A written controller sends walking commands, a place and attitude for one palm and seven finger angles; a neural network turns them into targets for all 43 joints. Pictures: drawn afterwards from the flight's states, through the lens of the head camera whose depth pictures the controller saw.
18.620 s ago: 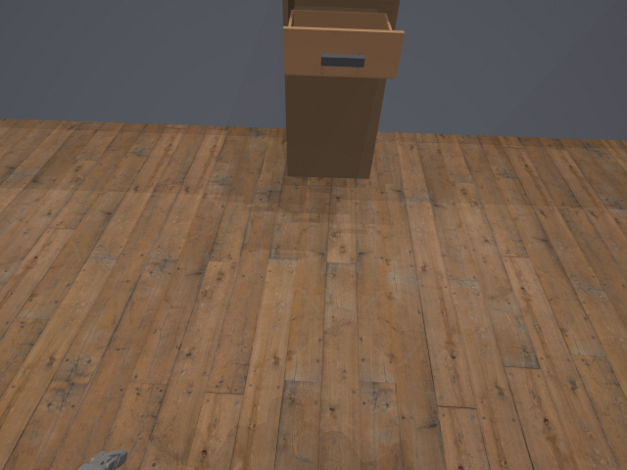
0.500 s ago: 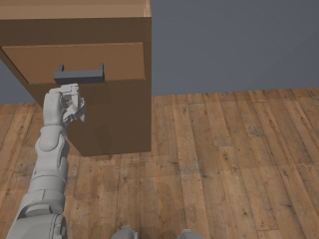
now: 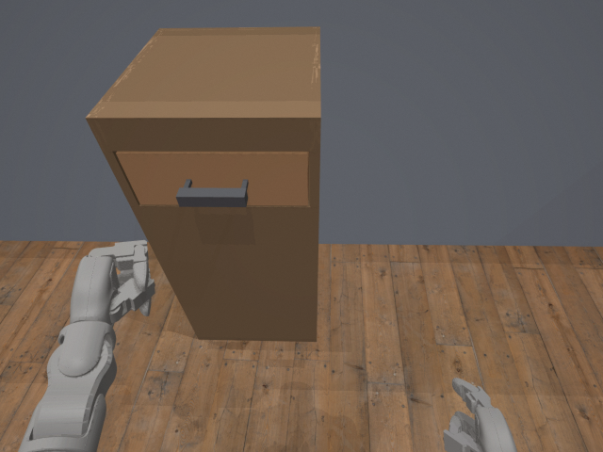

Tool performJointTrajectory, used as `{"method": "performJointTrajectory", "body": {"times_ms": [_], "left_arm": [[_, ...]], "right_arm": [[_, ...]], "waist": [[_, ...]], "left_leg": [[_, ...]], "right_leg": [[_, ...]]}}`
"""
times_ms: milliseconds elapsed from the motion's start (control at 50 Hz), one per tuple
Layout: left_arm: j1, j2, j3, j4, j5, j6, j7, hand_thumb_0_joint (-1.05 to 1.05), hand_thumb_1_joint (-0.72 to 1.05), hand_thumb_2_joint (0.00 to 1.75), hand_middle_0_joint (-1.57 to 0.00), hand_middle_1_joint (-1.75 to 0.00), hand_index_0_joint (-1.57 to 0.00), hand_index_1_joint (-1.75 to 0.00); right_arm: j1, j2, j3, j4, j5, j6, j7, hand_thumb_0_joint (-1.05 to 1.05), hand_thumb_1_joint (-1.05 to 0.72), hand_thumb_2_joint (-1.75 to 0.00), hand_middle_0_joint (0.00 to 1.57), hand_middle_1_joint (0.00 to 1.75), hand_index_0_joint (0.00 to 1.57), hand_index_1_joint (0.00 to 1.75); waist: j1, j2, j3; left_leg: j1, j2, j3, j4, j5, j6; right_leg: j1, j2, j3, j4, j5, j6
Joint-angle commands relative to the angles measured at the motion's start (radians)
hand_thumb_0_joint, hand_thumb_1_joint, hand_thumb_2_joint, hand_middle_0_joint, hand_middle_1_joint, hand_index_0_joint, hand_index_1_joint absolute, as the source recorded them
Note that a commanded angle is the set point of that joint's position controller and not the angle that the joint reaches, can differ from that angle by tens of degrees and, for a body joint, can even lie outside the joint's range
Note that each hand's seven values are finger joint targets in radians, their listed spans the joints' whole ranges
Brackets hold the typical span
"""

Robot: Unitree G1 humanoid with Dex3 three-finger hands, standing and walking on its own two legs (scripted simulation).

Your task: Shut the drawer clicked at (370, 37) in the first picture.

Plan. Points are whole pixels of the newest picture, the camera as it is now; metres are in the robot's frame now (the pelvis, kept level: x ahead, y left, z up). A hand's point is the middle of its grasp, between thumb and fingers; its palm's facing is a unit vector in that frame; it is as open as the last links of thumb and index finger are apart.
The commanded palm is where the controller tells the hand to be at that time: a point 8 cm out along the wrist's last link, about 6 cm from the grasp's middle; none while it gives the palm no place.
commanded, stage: draw the hand back to the body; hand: left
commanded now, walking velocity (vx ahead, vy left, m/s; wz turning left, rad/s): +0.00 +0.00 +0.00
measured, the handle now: (214, 190) +0.59 +0.22 -0.01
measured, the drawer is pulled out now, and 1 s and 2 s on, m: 0.00 0.00 0.00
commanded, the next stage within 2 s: step back with the hand held close in 0.66 s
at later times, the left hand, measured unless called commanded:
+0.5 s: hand (56, 330) +0.19 +0.24 +0.18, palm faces +0.38 -0.83 -0.39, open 3.3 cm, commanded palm +0.14 +0.28 +0.19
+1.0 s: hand (54, 322) +0.20 +0.25 +0.17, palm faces +0.33 -0.83 -0.46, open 3.2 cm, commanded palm +0.14 +0.29 +0.19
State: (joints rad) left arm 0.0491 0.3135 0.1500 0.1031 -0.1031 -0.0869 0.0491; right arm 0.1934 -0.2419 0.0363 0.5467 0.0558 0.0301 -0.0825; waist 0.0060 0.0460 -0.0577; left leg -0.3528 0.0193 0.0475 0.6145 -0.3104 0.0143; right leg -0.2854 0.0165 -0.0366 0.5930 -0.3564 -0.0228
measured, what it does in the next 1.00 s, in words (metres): stands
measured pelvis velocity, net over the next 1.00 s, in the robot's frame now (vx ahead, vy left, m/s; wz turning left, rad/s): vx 0.00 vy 0.01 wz -0.03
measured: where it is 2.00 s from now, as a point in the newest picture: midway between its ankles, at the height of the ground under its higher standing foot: outside the picture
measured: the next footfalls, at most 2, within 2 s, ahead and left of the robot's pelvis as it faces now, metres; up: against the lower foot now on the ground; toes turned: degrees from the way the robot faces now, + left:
right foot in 1.88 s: -0.25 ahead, -0.10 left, +0.00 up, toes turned +0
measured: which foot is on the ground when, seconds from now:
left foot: down 0.00-1.00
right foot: down 0.00-1.00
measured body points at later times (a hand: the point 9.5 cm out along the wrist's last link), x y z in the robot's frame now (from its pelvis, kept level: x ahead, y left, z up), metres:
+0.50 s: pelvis +0.01 +0.00 +0.01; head -0.01 -0.03 +0.46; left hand +0.16 +0.28 +0.20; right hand +0.21 -0.22 -0.07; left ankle +0.01 +0.11 -0.73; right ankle -0.03 -0.10 -0.73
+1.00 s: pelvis +0.00 +0.01 +0.01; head +0.01 -0.01 +0.46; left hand +0.18 +0.29 +0.20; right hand +0.18 -0.23 -0.07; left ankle +0.01 +0.11 -0.73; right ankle -0.03 -0.10 -0.73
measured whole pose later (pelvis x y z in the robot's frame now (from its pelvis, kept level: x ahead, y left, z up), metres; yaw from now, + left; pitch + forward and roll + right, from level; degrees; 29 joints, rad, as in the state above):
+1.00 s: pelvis +0.00 +0.01 +0.01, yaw -2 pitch +0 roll -1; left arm 0.56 0.35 0.34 -0.47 -0.06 -0.17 0.10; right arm 0.17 -0.24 -0.01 0.56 0.00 -0.01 -0.06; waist 0.01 0.06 0.02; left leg -0.21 0.01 0.08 0.45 -0.23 0.03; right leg -0.14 0.02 -0.01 0.40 -0.25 0.00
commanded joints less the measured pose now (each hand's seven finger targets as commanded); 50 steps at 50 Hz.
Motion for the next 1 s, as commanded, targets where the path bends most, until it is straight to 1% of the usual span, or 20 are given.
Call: {"method": "performJointTrajectory", "body": {"times_ms": [0, 40, 60, 100, 120, 180, 320, 380, 400, 460, 480, 560, 680, 760, 780, 800, 840, 900, 960, 980], "left_arm": [[-0.158, 0.177, 0.087, -0.32, 0.01, -0.048, 0.049, 0.0, 0.9, 0.9, -1.4, -1.6, -1.4, -1.6], [-0.104, 0.158, 0.078, -0.36, 0.011, -0.042, 0.053, 0.0, 0.9, 0.9, -1.4, -1.6, -1.4, -1.6], [-0.074, 0.169, 0.085, -0.38, 0.012, -0.041, 0.053, 0.0, 0.9, 0.9, -1.4, -1.6, -1.4, -1.6], [0.002, 0.153, 0.09, -0.432, 0.012, -0.041, 0.053, 0.0, 0.9, 0.9, -1.4, -1.6, -1.4, -1.6], [0.012, 0.168, 0.105, -0.467, 0.015, -0.044, 0.055, 0.0, 0.9, 0.9, -1.4, -1.6, -1.4, -1.6], [0.119, 0.181, 0.143, -0.516, 0.011, -0.046, 0.053, 0.0, 0.9, 0.9, -1.4, -1.6, -1.4, -1.6], [0.271, 0.199, 0.206, -0.705, 0.013, -0.067, 0.059, 0.0, 0.9, 0.9, -1.4, -1.6, -1.4, -1.6], [0.363, 0.191, 0.217, -0.755, 0.011, -0.071, 0.059, 0.0, 0.9, 0.9, -1.4, -1.6, -1.4, -1.6], [0.395, 0.193, 0.229, -0.755, 0.01, -0.07, 0.059, 0.0, 0.9, 0.9, -1.4, -1.6, -1.4, -1.6], [0.465, 0.2, 0.26, -0.783, 0.01, -0.075, 0.061, 0.0, 0.9, 0.9, -1.4, -1.6, -1.4, -1.6], [0.458, 0.169, 0.233, -0.76, 0.013, -0.075, 0.057, 0.0, 0.9, 0.9, -1.4, -1.6, -1.4, -1.6], [0.401, 0.148, 0.211, -0.704, 0.019, -0.068, 0.06, 0.0, 0.9, 0.9, -1.4, -1.6, -1.4, -1.6], [0.382, 0.188, 0.233, -0.801, 0.025, -0.084, 0.075, 0.0, 0.9, 0.9, -1.4, -1.6, -1.4, -1.6], [0.417, 0.2, 0.25, -0.807, 0.027, -0.079, 0.081, 0.0, 0.9, 0.9, -1.4, -1.6, -1.4, -1.6], [0.271, 0.339, 0.395, -0.899, 0.029, -0.125, 0.085, 0.0, 0.9, 0.9, -1.4, -1.6, -1.4, -1.6], [0.369, 0.263, 0.349, -0.779, 0.034, -0.133, 0.077, 0.0, 0.9, 0.9, -1.4, -1.6, -1.4, -1.6], [0.461, 0.189, 0.286, -0.711, 0.041, -0.126, 0.066, 0.0, 0.9, 0.9, -1.4, -1.6, -1.4, -1.6], [0.522, 0.17, 0.273, -0.711, 0.041, -0.134, 0.059, 0.0, 0.9, 0.9, -1.4, -1.6, -1.4, -1.6], [0.571, 0.202, 0.301, -0.763, 0.041, -0.14, 0.061, 0.0, 0.9, 0.9, -1.4, -1.6, -1.4, -1.6], [0.584, 0.208, 0.309, -0.779, 0.041, -0.141, 0.063, 0.0, 0.9, 0.9, -1.4, -1.6, -1.4, -1.6]], "right_arm": [[-0.117, -0.107, -0.032, -0.132, -0.013, -0.068, -0.009, 0.0, -0.9, -0.9, 0.2, 0.3, 0.2, 0.3], [-0.125, -0.107, -0.031, -0.126, -0.018, -0.077, -0.007, 0.0, -0.9, -0.9, 0.2, 0.3, 0.2, 0.3], [-0.133, -0.109, -0.032, -0.12, -0.02, -0.083, -0.007, 0.0, -0.9, -0.9, 0.2, 0.3, 0.2, 0.3], [-0.134, -0.103, -0.032, -0.12, -0.024, -0.09, -0.003, 0.0, -0.9, -0.9, 0.2, 0.3, 0.2, 0.3], [-0.138, -0.105, -0.03, -0.118, -0.027, -0.095, -0.001, 0.0, -0.9, -0.9, 0.2, 0.3, 0.2, 0.3], [-0.145, -0.101, -0.034, -0.116, -0.033, -0.104, 0.005, 0.0, -0.9, -0.9, 0.2, 0.3, 0.2, 0.3], [-0.144, -0.089, -0.04, -0.117, -0.043, -0.138, 0.016, 0.0, -0.9, -0.9, 0.2, 0.3, 0.2, 0.3], [-0.139, -0.087, -0.044, -0.12, -0.044, -0.153, 0.018, 0.0, -0.9, -0.9, 0.2, 0.3, 0.2, 0.3], [-0.14, -0.085, -0.047, -0.121, -0.044, -0.155, 0.017, 0.0, -0.9, -0.9, 0.2, 0.3, 0.2, 0.3], [-0.138, -0.084, -0.052, -0.117, -0.044, -0.164, 0.016, 0.0, -0.9, -0.9, 0.2, 0.3, 0.2, 0.3], [-0.132, -0.085, -0.051, -0.11, -0.045, -0.162, 0.017, 0.0, -0.9, -0.9, 0.2, 0.3, 0.2, 0.3], [-0.124, -0.094, -0.056, -0.101, -0.043, -0.16, 0.008, 0.0, -0.9, -0.9, 0.2, 0.3, 0.2, 0.3], [-0.131, -0.088, -0.051, -0.111, -0.05, -0.183, -0.001, 0.0, -0.9, -0.9, 0.2, 0.3, 0.2, 0.3], [-0.13, -0.087, -0.05, -0.103, -0.052, -0.196, 0.002, 0.0, -0.9, -0.9, 0.2, 0.3, 0.2, 0.3], [-0.121, -0.116, -0.059, -0.13, -0.054, -0.168, 0.009, 0.0, -0.9, -0.9, 0.2, 0.3, 0.2, 0.3], [-0.113, -0.095, -0.06, -0.101, -0.058, -0.15, 0.011, 0.0, -0.9, -0.9, 0.2, 0.3, 0.2, 0.3], [-0.106, -0.097, -0.066, -0.112, -0.058, -0.124, 0.018, 0.0, -0.9, -0.9, 0.2, 0.3, 0.2, 0.3], [-0.105, -0.104, -0.08, -0.127, -0.057, -0.096, 0.023, 0.0, -0.9, -0.9, 0.2, 0.3, 0.2, 0.3], [-0.118, -0.103, -0.088, -0.15, -0.057, -0.077, 0.021, 0.0, -0.9, -0.9, 0.2, 0.3, 0.2, 0.3], [-0.117, -0.097, -0.089, -0.157, -0.054, -0.071, 0.021, 0.0, -0.9, -0.9, 0.2, 0.3, 0.2, 0.3]], "waist": [[0.003, -0.002, -0.115], [0.005, 0.001, -0.088], [0.01, -0.026, -0.071], [0.016, 0.005, -0.069], [0.022, 0.008, -0.071], [0.031, -0.032, -0.039], [0.043, 0.042, -0.028], [0.046, 0.009, -0.021], [0.049, -0.023, -0.008], [0.057, -0.021, 0.007], [0.047, -0.016, 0.03], [0.033, -0.052, 0.102], [0.055, 0.032, -0.017], [0.064, 0.025, -0.019], [0.011, 0.0, 0.091], [0.005, -0.041, 0.096], [0.0, -0.074, 0.08], [0.002, -0.017, 0.011], [0.014, -0.01, -0.062], [0.013, -0.033, -0.077]], "left_leg": [[0.219, -0.001, -0.036, -0.143, 0.186, 0.028], [0.246, -0.001, -0.032, -0.163, 0.191, 0.029], [0.249, 0.0, -0.031, -0.168, 0.203, 0.031], [0.278, 0.002, -0.029, -0.187, 0.234, 0.029], [0.289, 0.0, -0.032, -0.197, 0.241, 0.027], [0.289, -0.001, -0.027, -0.209, 0.261, 0.029], [0.32, 0.001, -0.027, -0.218, 0.3, 0.023], [0.325, 0.004, -0.026, -0.212, 0.311, 0.024], [0.316, 0.007, -0.024, -0.211, 0.306, 0.025], [0.312, 0.008, -0.022, -0.202, 0.307, 0.024], [0.305, 0.008, -0.022, -0.207, 0.297, 0.023], [0.288, 0.01, -0.026, -0.214, 0.219, 0.027], [0.321, 0.005, -0.033, -0.212, 0.257, 0.027], [0.311, 0.005, -0.033, -0.201, 0.311, 0.021], [0.232, 0.022, -0.049, -0.178, 0.235, 0.037], [0.229, 0.022, -0.051, -0.164, 0.22, 0.036], [0.234, 0.032, -0.044, -0.167, 0.26, 0.034], [0.236, 0.05, -0.042, -0.188, 0.38, 0.034], [0.246, 0.061, -0.053, -0.199, 0.467, 0.038], [0.24, 0.064, -0.055, -0.196, 0.477, 0.039]], "right_leg": [[0.056, -0.016, 0.036, -0.169, 0.259, -0.001], [0.071, -0.017, 0.036, -0.194, 0.265, 0.001], [0.081, -0.015, 0.038, -0.21, 0.272, 0.001], [0.108, -0.018, 0.032, -0.213, 0.298, 0.0], [0.115, -0.017, 0.032, -0.224, 0.305, 0.0], [0.138, -0.017, 0.033, -0.246, 0.328, 0.001], [0.163, -0.021, 0.029, -0.258, 0.351, -0.002], [0.162, -0.018, 0.027, -0.264, 0.36, 0.001], [0.159, -0.018, 0.026, -0.262, 0.359, 0.003], [0.151, -0.015, 0.03, -0.272, 0.368, 0.003], [0.142, -0.017, 0.029, -0.268, 0.355, 0.004], [0.089, -0.015, 0.029, -0.294, 0.26, 0.009], [0.157, -0.026, 0.036, -0.263, 0.3, 0.0], [0.176, -0.023, 0.037, -0.254, 0.36, -0.003], [0.07, -0.079, 0.158, -0.306, 0.434, -0.002], [0.062, -0.1, 0.152, -0.304, 0.449, -0.004], [0.063, -0.1, 0.14, -0.288, 0.479, 0.007], [0.107, -0.088, 0.099, -0.238, 0.509, 0.019], [0.13, -0.071, 0.069, -0.2, 0.504, 0.027], [0.138, -0.068, 0.07, -0.194, 0.508, 0.029]]}}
